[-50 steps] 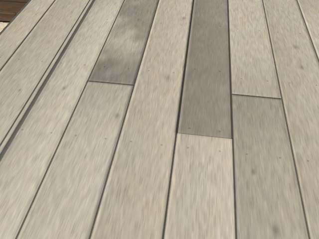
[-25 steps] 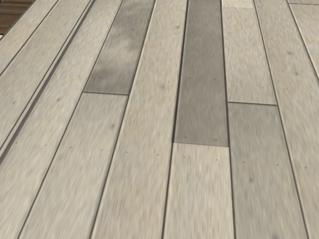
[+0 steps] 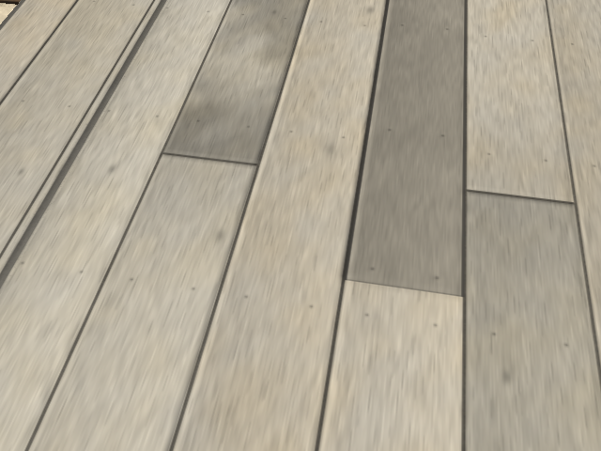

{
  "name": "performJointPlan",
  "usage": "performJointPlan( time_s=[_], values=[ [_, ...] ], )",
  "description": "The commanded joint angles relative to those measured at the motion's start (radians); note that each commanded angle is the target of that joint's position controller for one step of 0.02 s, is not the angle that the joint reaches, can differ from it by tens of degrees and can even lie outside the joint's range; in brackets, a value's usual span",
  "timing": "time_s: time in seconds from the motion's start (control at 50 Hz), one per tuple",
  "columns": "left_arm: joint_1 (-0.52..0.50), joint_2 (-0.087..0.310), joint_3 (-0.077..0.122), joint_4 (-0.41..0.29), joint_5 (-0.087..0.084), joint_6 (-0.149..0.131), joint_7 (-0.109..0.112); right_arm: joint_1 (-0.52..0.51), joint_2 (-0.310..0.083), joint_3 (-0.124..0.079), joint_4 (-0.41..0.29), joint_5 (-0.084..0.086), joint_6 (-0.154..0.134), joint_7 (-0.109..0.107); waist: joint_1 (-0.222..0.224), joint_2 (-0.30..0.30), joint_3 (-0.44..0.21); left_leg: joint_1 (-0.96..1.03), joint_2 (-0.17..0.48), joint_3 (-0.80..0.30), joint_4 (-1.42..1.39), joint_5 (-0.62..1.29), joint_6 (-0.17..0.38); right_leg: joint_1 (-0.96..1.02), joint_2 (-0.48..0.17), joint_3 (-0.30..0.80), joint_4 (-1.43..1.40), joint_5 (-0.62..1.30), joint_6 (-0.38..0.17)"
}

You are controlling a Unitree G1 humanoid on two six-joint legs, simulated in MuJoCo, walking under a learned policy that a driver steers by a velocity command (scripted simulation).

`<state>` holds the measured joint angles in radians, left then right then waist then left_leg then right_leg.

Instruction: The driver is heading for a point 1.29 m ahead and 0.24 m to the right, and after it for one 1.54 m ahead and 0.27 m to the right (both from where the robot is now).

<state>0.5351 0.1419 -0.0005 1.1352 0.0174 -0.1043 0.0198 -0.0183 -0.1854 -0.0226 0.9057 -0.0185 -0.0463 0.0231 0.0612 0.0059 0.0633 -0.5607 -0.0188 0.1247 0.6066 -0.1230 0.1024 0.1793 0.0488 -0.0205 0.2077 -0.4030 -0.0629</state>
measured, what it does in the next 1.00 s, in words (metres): walks ahead, turning right: left foot, then right foot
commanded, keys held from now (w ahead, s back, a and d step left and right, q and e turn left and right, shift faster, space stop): w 0.36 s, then w+e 0.64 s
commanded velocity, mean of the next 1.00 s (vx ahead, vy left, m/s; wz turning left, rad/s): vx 0.49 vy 0.00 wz -0.25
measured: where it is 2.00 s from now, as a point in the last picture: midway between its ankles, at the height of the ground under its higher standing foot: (412, 212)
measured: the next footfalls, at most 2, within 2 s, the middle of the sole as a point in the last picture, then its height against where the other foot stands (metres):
left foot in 0.04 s outside the picture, level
right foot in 0.60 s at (374, 421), level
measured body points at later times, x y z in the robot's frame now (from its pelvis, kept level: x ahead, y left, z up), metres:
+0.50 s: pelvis +0.28 +0.01 +0.01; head +0.32 +0.01 +0.46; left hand +0.46 +0.21 -0.12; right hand +0.19 -0.22 -0.13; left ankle +0.16 +0.07 -0.73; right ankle +0.46 -0.11 -0.69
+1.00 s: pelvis +0.56 -0.04 +0.02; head +0.59 -0.07 +0.47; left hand +0.59 +0.22 -0.11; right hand +0.70 -0.32 -0.09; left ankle +0.77 +0.08 -0.67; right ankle +0.47 -0.08 -0.73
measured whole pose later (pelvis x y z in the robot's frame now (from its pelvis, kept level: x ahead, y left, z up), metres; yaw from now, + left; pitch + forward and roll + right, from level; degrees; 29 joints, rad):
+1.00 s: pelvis +0.56 -0.04 +0.02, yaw -17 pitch +2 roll +0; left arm 0.44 0.22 0.07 0.96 0.01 -0.06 0.00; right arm 0.01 -0.23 -0.03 0.79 -0.04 -0.03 0.02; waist 0.09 0.04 0.04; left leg -0.67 0.08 -0.04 0.75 -0.05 -0.04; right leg -0.03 0.14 0.14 0.26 -0.25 -0.13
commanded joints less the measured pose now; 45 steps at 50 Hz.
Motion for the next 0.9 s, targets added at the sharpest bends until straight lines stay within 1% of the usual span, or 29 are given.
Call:
performJointPlan(
  time_s=[0.02, 0.04, 0.06, 0.08, 0.1, 0.12, 0.14, 0.16, 0.18, 0.22, 0.26, 0.32, 0.36, 0.42, 0.48, 0.54, 0.56, 0.58, 0.6, 0.62, 0.64, 0.66, 0.68, 0.7, 0.72, 0.74, 0.78, 0.82, 0.9],
  values=[
    [-0.026, 0.184, 0.033, -0.034, -0.005, -0.005, 0.007, 0.326, -0.124, -0.048, 0.057, 0.003, -0.019, -0.023, -0.203, -0.106, -0.116, 0.434, -0.064, 0.007, -0.101, 0.034, 0.059, -0.152, -0.225, 0.025, 0.4, 1.16, -0.062],
    [-0.026, 0.169, 0.028, -0.048, -0.008, -0.003, 0.001, 0.463, -0.175, -0.067, 0.093, -0.017, -0.025, -0.033, -0.249, -0.066, -0.191, 0.644, 0.053, -0.116, -0.126, -0.063, 0.09, -0.306, -0.189, 0.01, 0.637, 0.899, -0.056],
    [0.04, 0.06, 0.011, -0.073, -0.014, 0.001, -0.008, 0.537, -0.262, -0.086, 0.096, -0.038, -0.026, -0.032, -0.2, 0.121, -0.296, 0.84, 0.347, -0.532, -0.167, -0.182, 0.175, -0.56, -0.053, -0.037, 1.01, 0.145, -0.035],
    [0.075, 0.103, 0.031, -0.07, -0.022, 0.009, -0.016, 0.484, -0.257, -0.089, 0.095, -0.008, -0.013, -0.018, -0.168, 0.151, -0.326, 0.85, 0.425, -0.888, -0.351, -0.322, 0.275, -0.753, 0.033, 0.062, 1.207, -0.092, -0.038],
    [-0.037, 0.142, 0.041, -0.102, -0.005, 0.014, -0.015, 0.351, -0.195, -0.075, 0.073, 0.011, -0.013, -0.015, -0.119, 0.064, -0.14, 0.695, 0.388, -0.74, -0.394, -0.445, 0.234, -0.831, -0.054, 0.082, 1.2, 0.012, -0.051],
    [-0.118, 0.142, 0.043, -0.124, 0.003, 0.009, -0.021, 0.276, -0.126, -0.057, 0.056, 0.015, -0.023, -0.01, -0.106, 0.01, -0.043, 0.539, 0.344, -0.612, -0.434, -0.365, 0.203, -0.811, -0.088, 0.074, 1.14, 0.092, -0.052],
    [-0.134, 0.12, 0.044, -0.125, 0.004, 0.012, -0.023, 0.254, -0.091, -0.046, 0.062, 0.007, -0.034, -0.01, -0.069, -0.019, -0.001, 0.441, 0.299, -0.512, -0.455, -0.238, 0.169, -0.758, -0.117, 0.076, 1.082, 0.125, -0.047],
    [-0.123, 0.105, 0.044, -0.122, 0.017, 0.023, -0.027, 0.272, -0.065, -0.035, 0.078, 0.005, -0.044, -0.016, -0.041, -0.016, 0.006, 0.373, 0.263, -0.431, -0.462, -0.125, 0.147, -0.699, -0.135, 0.077, 1.033, 0.131, -0.035],
    [-0.104, 0.08, 0.041, -0.117, 0.021, 0.036, -0.033, 0.293, -0.053, -0.029, 0.093, 0.004, -0.053, -0.02, -0.022, -0.002, 0.0, 0.345, 0.24, -0.37, -0.468, -0.052, 0.132, -0.662, -0.144, 0.072, 0.997, 0.133, -0.024],
    [-0.129, 0.074, 0.044, -0.131, 0.023, 0.052, -0.039, 0.353, -0.075, -0.029, 0.116, 0.005, -0.067, -0.024, -0.013, 0.016, 0.006, 0.343, 0.217, -0.302, -0.474, 0.071, 0.13, -0.682, -0.148, 0.045, 0.946, 0.151, -0.007],
    [-0.221, 0.088, 0.048, -0.167, 0.023, 0.063, -0.044, 0.392, -0.1, -0.032, 0.123, 0.006, -0.069, -0.025, -0.022, 0.026, 0.028, 0.364, 0.201, -0.258, -0.498, 0.096, 0.124, -0.762, -0.163, 0.02, 0.878, 0.216, 0.009],
    [-0.375, 0.098, 0.048, -0.223, 0.016, 0.065, -0.049, 0.454, -0.097, -0.025, 0.129, 0.009, -0.065, -0.024, -0.059, 0.03, 0.05, 0.421, 0.177, -0.212, -0.506, 0.2, 0.102, -0.843, -0.165, -0.014, 0.724, 0.327, 0.03],
    [-0.456, 0.086, 0.042, -0.251, 0.008, 0.062, -0.052, 0.491, -0.092, -0.02, 0.135, 0.009, -0.065, -0.025, -0.082, 0.038, 0.05, 0.453, 0.163, -0.18, -0.494, 0.282, 0.082, -0.829, -0.146, -0.04, 0.601, 0.385, 0.037],
    [-0.535, 0.073, 0.032, -0.274, -0.001, 0.059, -0.053, 0.54, -0.099, -0.018, 0.149, 0.005, -0.068, -0.033, -0.109, 0.056, 0.044, 0.543, 0.175, -0.125, -0.487, 0.368, 0.063, -0.809, -0.111, -0.074, 0.473, 0.43, 0.018],
    [-0.582, 0.083, 0.033, -0.298, 0.0, 0.053, -0.053, 0.57, -0.098, -0.017, 0.166, -0.007, -0.066, -0.045, -0.115, 0.057, 0.054, 0.655, 0.216, -0.082, -0.45, 0.469, 0.061, -0.808, -0.082, -0.079, 0.402, 0.384, -0.021],
    [-0.487, 0.108, 0.049, -0.28, 0.006, 0.043, -0.044, 0.532, -0.125, -0.024, 0.162, -0.012, -0.064, -0.06, -0.054, 0.081, -0.006, 0.723, 0.241, -0.026, -0.271, 0.858, 0.041, -0.666, -0.008, -0.117, 0.366, 0.259, -0.084],
    [-0.39, 0.126, 0.06, -0.25, 0.008, 0.038, -0.039, 0.519, -0.138, -0.028, 0.159, -0.015, -0.059, -0.062, -0.014, 0.086, -0.06, 0.731, 0.241, -0.012, -0.135, 0.942, 0.035, -0.573, 0.027, -0.128, 0.347, 0.224, -0.108],
    [-0.25, 0.144, 0.074, -0.204, 0.014, 0.032, -0.035, 0.501, -0.152, -0.032, 0.151, -0.009, -0.052, -0.062, 0.047, 0.076, -0.128, 0.681, 0.228, 0.012, 0.052, 0.892, 0.021, -0.409, 0.045, -0.125, 0.274, 0.261, -0.134],
    [-0.104, 0.207, 0.099, -0.169, 0.034, 0.029, -0.028, 0.478, -0.149, -0.028, 0.12, -0.001, -0.053, -0.059, 0.11, 0.042, -0.207, 0.478, 0.208, 0.029, 0.311, 0.637, 0.003, -0.17, -0.079, 0.037, 0.262, 0.225, -0.187],
    [-0.037, 0.319, 0.132, -0.171, 0.041, 0.038, -0.022, 0.55, -0.066, -0.016, 0.074, 0.031, -0.058, -0.037, 0.068, -0.196, -0.318, 0.056, 0.003, 0.042, 0.75, -0.105, -0.051, 0.14, -0.384, 0.578, 0.21, 0.222, -0.373],
    [-0.093, 0.29, 0.126, -0.167, -0.001, 0.054, -0.034, 0.463, -0.132, -0.034, 0.056, 0.008, -0.066, -0.031, 0.05, -0.088, -0.32, -0.089, -0.026, -0.147, 0.85, -0.337, -0.041, 0.133, -0.392, 0.749, 0.09, 0.204, -0.377],
    [-0.197, 0.267, 0.119, -0.189, -0.009, 0.056, -0.035, 0.364, -0.134, -0.035, 0.006, 0.007, -0.077, -0.026, 0.014, -0.059, -0.159, -0.163, 0.04, -0.175, 0.807, -0.245, -0.033, -0.004, -0.364, 0.591, 0.066, 0.216, -0.34],
    [-0.242, 0.21, 0.106, -0.196, -0.006, 0.053, -0.036, 0.33, -0.136, -0.035, -0.003, 0.007, -0.086, -0.025, -0.015, 0.018, -0.092, -0.13, 0.074, -0.171, 0.732, -0.18, -0.037, -0.124, -0.33, 0.502, 0.036, 0.311, -0.299],
    [-0.264, 0.18, 0.097, -0.199, -0.006, 0.048, -0.032, 0.322, -0.125, -0.037, -0.007, -0.001, -0.078, -0.026, -0.049, 0.043, -0.046, -0.079, 0.096, -0.171, 0.663, -0.166, -0.048, -0.226, -0.283, 0.424, 0.023, 0.41, -0.264],
    [-0.27, 0.155, 0.088, -0.194, -0.011, 0.043, -0.025, 0.334, -0.111, -0.035, -0.015, -0.017, -0.059, -0.026, -0.082, 0.029, -0.04, -0.022, 0.111, -0.172, 0.608, -0.165, -0.067, -0.297, -0.239, 0.361, 0.013, 0.472, -0.238],
    [-0.257, 0.159, 0.086, -0.193, -0.013, 0.034, -0.022, 0.341, -0.096, -0.034, -0.019, -0.026, -0.04, -0.023, -0.093, 0.012, -0.048, 0.009, 0.113, -0.168, 0.569, -0.169, -0.082, -0.326, -0.217, 0.329, 0.01, 0.511, -0.229],
    [-0.216, 0.195, 0.093, -0.187, -0.018, 0.021, -0.02, 0.318, -0.085, -0.033, -0.039, -0.032, -0.014, -0.017, -0.097, -0.007, -0.047, 0.003, 0.112, -0.144, 0.503, -0.155, -0.111, -0.356, -0.187, 0.293, 0.001, 0.564, -0.228],
    [-0.179, 0.217, 0.098, -0.19, -0.019, 0.022, -0.019, 0.228, -0.093, -0.033, -0.08, -0.031, -0.004, -0.014, -0.078, -0.028, -0.025, -0.044, 0.116, -0.126, 0.418, -0.083, -0.135, -0.368, -0.166, 0.285, -0.019, 0.549, -0.213],
    [-0.086, 0.215, 0.096, -0.193, -0.018, 0.032, -0.02, 0.051, -0.105, -0.031, -0.154, -0.024, 0.002, -0.008, -0.012, -0.06, -0.015, -0.124, 0.1, -0.119, 0.243, 0.065, -0.152, -0.289, -0.145, 0.303, -0.006, 0.584, -0.157]
  ],
)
